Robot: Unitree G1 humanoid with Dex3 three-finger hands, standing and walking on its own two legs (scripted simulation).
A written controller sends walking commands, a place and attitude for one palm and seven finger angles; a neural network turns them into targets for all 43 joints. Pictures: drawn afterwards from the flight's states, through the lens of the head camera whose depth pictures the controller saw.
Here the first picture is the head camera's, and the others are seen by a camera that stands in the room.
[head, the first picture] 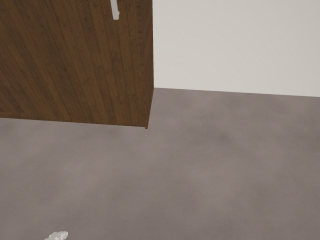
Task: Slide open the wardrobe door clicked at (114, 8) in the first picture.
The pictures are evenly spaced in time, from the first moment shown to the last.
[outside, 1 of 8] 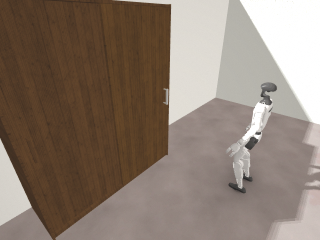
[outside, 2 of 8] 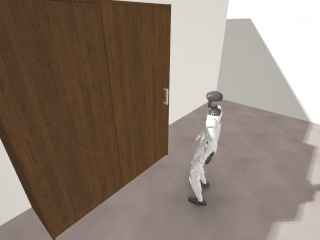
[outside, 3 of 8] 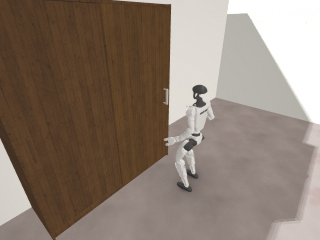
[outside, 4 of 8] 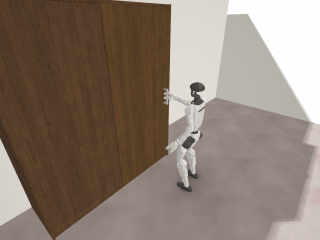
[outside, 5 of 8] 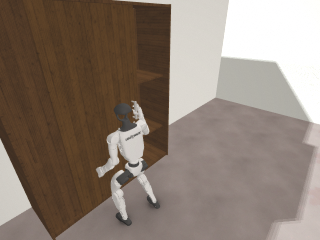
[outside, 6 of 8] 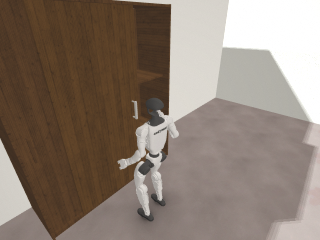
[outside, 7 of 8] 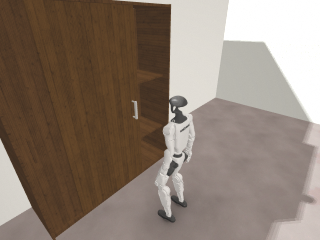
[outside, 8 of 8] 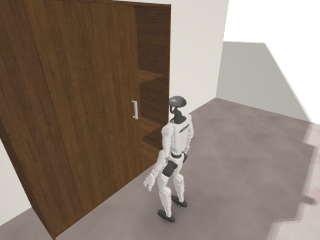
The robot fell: no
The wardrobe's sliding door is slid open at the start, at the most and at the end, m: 0.00 0.52 0.52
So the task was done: yes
